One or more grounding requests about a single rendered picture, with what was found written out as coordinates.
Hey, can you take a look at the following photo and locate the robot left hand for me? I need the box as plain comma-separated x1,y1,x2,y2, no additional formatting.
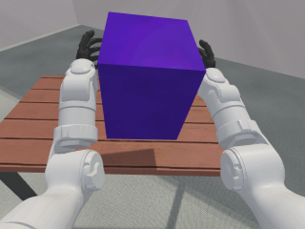
75,30,103,69

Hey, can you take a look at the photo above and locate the robot right upper arm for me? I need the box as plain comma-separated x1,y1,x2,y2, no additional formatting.
220,143,305,229

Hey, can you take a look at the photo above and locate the carton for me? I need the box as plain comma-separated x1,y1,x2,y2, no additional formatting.
97,11,206,140

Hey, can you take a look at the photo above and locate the robot left forearm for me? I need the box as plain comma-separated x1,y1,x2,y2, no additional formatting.
45,58,99,186

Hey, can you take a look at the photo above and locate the robot right hand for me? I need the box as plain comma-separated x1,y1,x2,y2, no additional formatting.
197,39,216,69

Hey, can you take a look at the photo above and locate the table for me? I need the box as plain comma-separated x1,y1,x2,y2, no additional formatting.
0,75,226,201

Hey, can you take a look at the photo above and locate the robot left upper arm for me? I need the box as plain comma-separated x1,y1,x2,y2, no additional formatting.
0,149,106,229

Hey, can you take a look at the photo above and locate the robot right forearm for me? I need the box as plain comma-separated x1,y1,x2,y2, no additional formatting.
197,68,285,181

